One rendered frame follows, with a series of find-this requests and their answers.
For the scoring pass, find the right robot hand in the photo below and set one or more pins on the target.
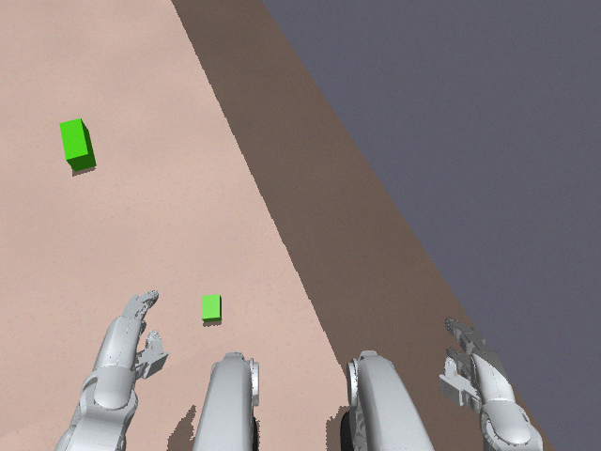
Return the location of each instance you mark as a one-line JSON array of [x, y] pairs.
[[483, 377]]

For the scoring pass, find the right robot arm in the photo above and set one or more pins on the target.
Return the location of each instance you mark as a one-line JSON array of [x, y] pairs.
[[506, 427]]

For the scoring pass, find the left robot hand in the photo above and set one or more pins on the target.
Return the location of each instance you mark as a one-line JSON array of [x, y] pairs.
[[119, 345]]

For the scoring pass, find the left robot arm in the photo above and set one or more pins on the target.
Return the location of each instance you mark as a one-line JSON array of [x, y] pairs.
[[104, 412]]

